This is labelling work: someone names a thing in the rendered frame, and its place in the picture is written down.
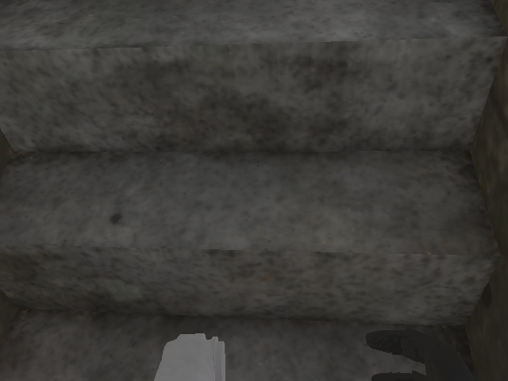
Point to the robot right hand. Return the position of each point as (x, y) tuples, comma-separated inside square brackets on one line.
[(442, 363)]

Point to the left robot thigh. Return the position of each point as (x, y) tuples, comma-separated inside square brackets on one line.
[(191, 357)]

